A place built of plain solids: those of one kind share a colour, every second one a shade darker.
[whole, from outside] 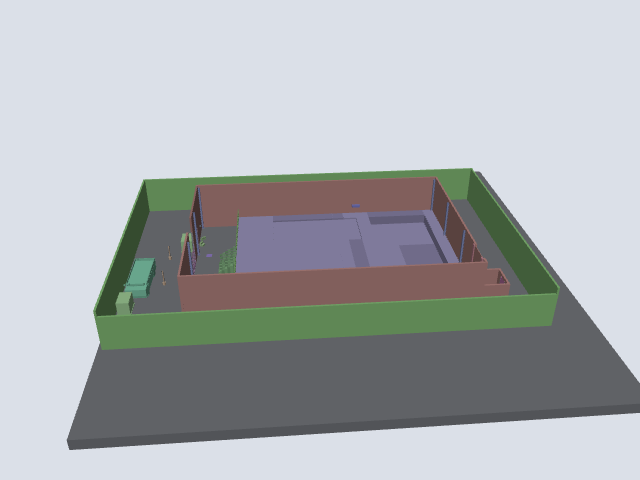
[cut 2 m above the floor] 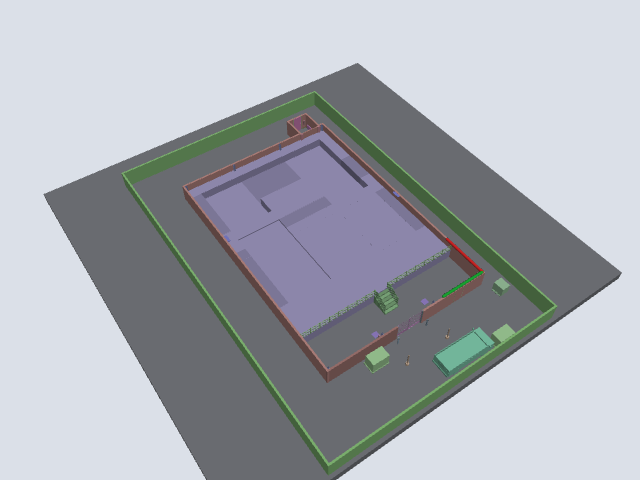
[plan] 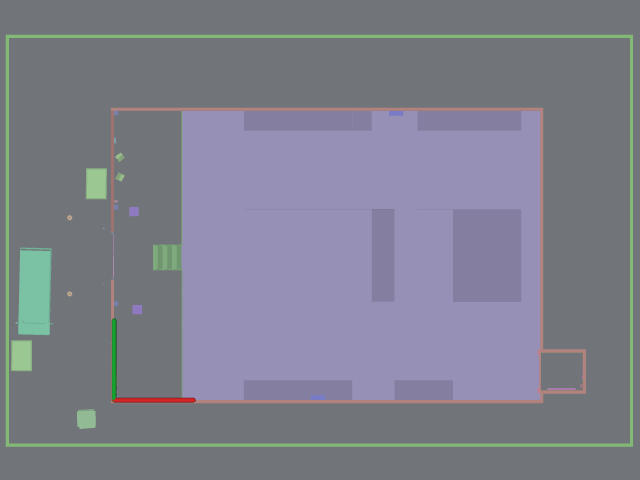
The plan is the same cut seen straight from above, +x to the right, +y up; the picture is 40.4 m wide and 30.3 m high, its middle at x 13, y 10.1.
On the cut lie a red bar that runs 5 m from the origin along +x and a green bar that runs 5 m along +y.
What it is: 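A works' hall with a gallery's end over sunk ground; one tall room; a strip of floor behind the doors, a deck 1.14 m over it that fills the rest, and 3 sunk grounds in the deck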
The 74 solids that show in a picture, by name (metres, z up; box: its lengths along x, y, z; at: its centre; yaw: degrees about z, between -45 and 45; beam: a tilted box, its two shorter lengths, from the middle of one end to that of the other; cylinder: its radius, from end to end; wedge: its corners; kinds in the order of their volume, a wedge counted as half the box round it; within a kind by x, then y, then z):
{
 "raised_floor_bank_1": {"box": [3.95, 18.25, 1.19], "at": [6.22, 9.12, 0.55]},
 "raised_floor_bank_2": {"box": [6.85, 1.25, 1.19], "at": [11.62, 0.62, 0.55]},
 "raised_floor_bank_3": {"box": [6.85, 4.95, 1.19], "at": [11.62, 3.73, 0.55]},
 "raised_floor_bank_4": {"box": [6.85, 5.85, 1.19], "at": [11.62, 9.12, 0.55]},
 "raised_floor_bank_5": {"box": [6.85, 1.25, 1.19], "at": [11.62, 17.62, 0.55]},
 "raised_floor_bank_6": {"box": [9.5, 4.95, 1.03], "at": [12.95, 14.53, 0.46]},
 "raised_floor_bank_7": {"box": [1.2, 12.05, 1.19], "at": [15.65, 6.03, 0.55]},
 "raised_floor_bank_8": {"box": [1.2, 1.25, 1.19], "at": [15.65, 17.62, 0.55]},
 "raised_floor_bank_9": {"box": [0.02, 5.85, 1.19], "at": [16.25, 9.12, 0.55]},
 "raised_floor_bank_10": {"box": [1.45, 1.25, 1.19], "at": [16.98, 0.62, 0.55]},
 "raised_floor_bank_11": {"box": [1.45, 5.85, 1.19], "at": [16.98, 9.12, 0.55]},
 "raised_floor_bank_12": {"box": [1.45, 1.25, 1.19], "at": [16.98, 17.62, 0.55]},
 "raised_floor_bank_13": {"box": [0.02, 5.85, 1.19], "at": [17.7, 9.12, 0.55]},
 "raised_floor_bank_14": {"box": [1.45, 1.25, 1.19], "at": [18.43, 0.62, 0.55]},
 "raised_floor_bank_15": {"box": [1.45, 12.05, 1.19], "at": [18.43, 12.22, 0.55]},
 "raised_floor_bank_16": {"box": [2.25, 1.25, 1.19], "at": [20.27, 0.62, 0.55]},
 "raised_floor_bank_17": {"box": [2.25, 5.85, 1.19], "at": [20.27, 9.12, 0.55]},
 "raised_floor_bank_18": {"box": [2.25, 1.25, 1.19], "at": [20.27, 17.62, 0.55]},
 "raised_floor_bank_19": {"box": [9.45, 4.95, 0.2], "at": [20.98, 3.73, 0.05]},
 "raised_floor_bank_20": {"box": [6.55, 4.95, 0.2], "at": [22.43, 14.53, 0.05]},
 "raised_floor_bank_21": {"box": [4.3, 1.25, 1.19], "at": [23.55, 0.62, 0.55]},
 "raised_floor_bank_22": {"box": [4.3, 5.85, 0.2], "at": [23.55, 9.12, 0.05]},
 "raised_floor_bank_23": {"box": [4.3, 1.25, 1.19], "at": [23.55, 17.62, 0.55]},
 "raised_floor_bank_24": {"box": [1.2, 18.25, 1.19], "at": [26.3, 9.12, 0.55]},
 "yard_bound_1": {"box": [0.2, 26.0, 4.19], "at": [-6.73, 10.06, 2.05]},
 "yard_bound_2": {"box": [39.6, 0.2, 3.49], "at": [12.97, -2.85, 1.7]},
 "yard_bound_3": {"box": [39.6, 0.2, 4.19], "at": [12.97, 22.96, 2.05]},
 "yard_bound_4": {"box": [0.2, 26.0, 4.19], "at": [32.67, 10.06, 2.05]},
 "wall_1": {"box": [0.2, 7.81, 5.35], "at": [-0.1, 3.7, 2.62]},
 "wall_2": {"box": [0.2, 7.86, 5.35], "at": [-0.1, 14.53, 2.62]},
 "wall_3": {"box": [27.3, 0.2, 5.35], "at": [13.45, -0.1, 2.62]},
 "wall_4": {"box": [27.3, 0.2, 5.35], "at": [13.45, 18.35, 2.62]},
 "wall_5": {"box": [0.06, 2.52, 5.35], "at": [26.87, 1.8, 2.62]},
 "wall_6": {"box": [0.2, 15.45, 5.35], "at": [27.0, 10.72, 2.62]},
 "wall_7": {"box": [2.9, 0.2, 2.45], "at": [28.35, 0.5, 1.18]},
 "wall_8": {"box": [2.9, 0.2, 2.45], "at": [28.35, 3.1, 1.18]},
 "wall_9": {"box": [0.2, 2.8, 2.45], "at": [29.7, 1.8, 1.18]},
 "beyond_oil_tank_1": {"box": [1.17, 1.7, 1.35], "at": [-5.84, 2.79, 0.62], "yaw": -0.3},
 "beyond_oil_tank_2": {"box": [1.32, 1.96, 0.13], "at": [-5.84, 2.8, 0.01], "yaw": -0.3},
 "beyond_oil_tank_3": {"box": [1.16, 1.8, 1.4], "at": [-5.84, 2.8, 0.64], "yaw": -0.3},
 "beyond_oil_tank_4": {"box": [1.32, 1.96, 0.13], "at": [-1.12, 13.65, 0.01], "yaw": -0.7},
 "beyond_oil_tank_5": {"box": [1.17, 1.7, 1.35], "at": [-1.12, 13.65, 0.62], "yaw": -0.7},
 "beyond_oil_tank_6": {"box": [1.16, 1.8, 1.4], "at": [-1.12, 13.65, 0.64], "yaw": -0.7},
 "beyond_van_1": {"box": [0.039, 4.63, 0.22], "at": [-5.96, 7.25, 1.33], "yaw": -1.3},
 "beyond_van_2": {"box": [1.28, 0.11, 0.15], "at": [-5.0, 4.93, 1.37], "yaw": -1.3},
 "beyond_van_3": {"box": [1.99, 5.29, 0.91], "at": [-5.0, 6.78, 0.75], "yaw": -1.3},
 "beyond_van_4": {"box": [1.96, 0.02, 1.1], "at": [-4.93, 9.54, 0.87], "yaw": -1.3},
 "beyond_van_5": {"box": [0.08, 4.65, 0.22], "at": [-4.04, 7.19, 1.33], "yaw": -1.3},
 "door_landing_1": {"box": [0.32, 1.62, 0.21], "at": [2.61, 9.0, 0.06]},
 "door_landing_2": {"box": [0.32, 1.62, 0.38], "at": [2.91, 9.0, 0.14]},
 "door_landing_3": {"box": [0.32, 1.62, 0.54], "at": [3.21, 9.0, 0.22]},
 "door_landing_4": {"box": [0.32, 1.62, 0.7], "at": [3.51, 9.0, 0.3]},
 "door_landing_5": {"box": [0.32, 1.62, 0.86], "at": [3.81, 9.0, 0.38]},
 "door_landing_6": {"box": [0.32, 1.62, 1.03], "at": [4.11, 9.0, 0.46]},
 "beyond_tote_tank_1": {"box": [1.18, 0.97, 1.02], "at": [-1.75, -1.19, 0.63], "yaw": 1.3},
 "pier_1": {"box": [0.17, 0.34, 5.35], "at": [26.82, 3.0, 2.62]},
 "signing_shelf_1": {"box": [0.9, 0.3, 0.26], "at": [12.87, 0.15, 2.09]},
 "signing_shelf_2": {"box": [0.9, 0.3, 0.26], "at": [17.81, 18.1, 2.09]},
 "deck_rail_1": {"box": [0.024, 8.25, 0.1], "at": [4.28, 4.12, 1.19]},
 "deck_rail_2": {"box": [0.05, 8.25, 0.05], "at": [4.28, 4.12, 1.52]},
 "deck_rail_3": {"box": [0.05, 8.25, 0.05], "at": [4.28, 4.12, 1.84]},
 "deck_rail_4": {"box": [0.024, 8.5, 0.1], "at": [4.28, 14.0, 1.19]},
 "deck_rail_5": {"box": [0.05, 8.5, 0.05], "at": [4.28, 14.0, 1.52]},
 "deck_rail_6": {"box": [0.05, 8.5, 0.05], "at": [4.28, 14.0, 1.84]},
 "radiator_1": {"box": [1.8, 0.1, 0.6], "at": [28.25, 0.69, 0.45]},
 "door_leaf_1": {"box": [0.044, 1.0, 2.15], "at": [29.6, 1.8, 1.02]},
 "steel_column_1": {"box": [0.17, 0.012, 5.15], "at": [0.11, 6.08, 2.52]},
 "steel_column_2": {"box": [0.17, 0.012, 5.15], "at": [0.11, 12.17, 2.52]},
 "steel_column_3": {"box": [0.17, 0.012, 5.15], "at": [0.11, 18.11, 2.52]},
 "steel_column_4": {"box": [0.17, 0.012, 5.15], "at": [26.79, 6.08, 2.52]},
 "steel_column_5": {"box": [0.17, 0.012, 5.15], "at": [26.79, 12.17, 2.52]},
 "access_cover_1": {"box": [0.6, 0.6, 0.06], "at": [1.26, 11.89, -0.02]},
 "access_cover_2": {"box": [0.59, 0.59, 0.06], "at": [1.47, 5.71, -0.02]},
 "low_rail_1": {"box": [2.64, 0.014, 0.15], "at": [28.28, 2.99, 0.03]}
}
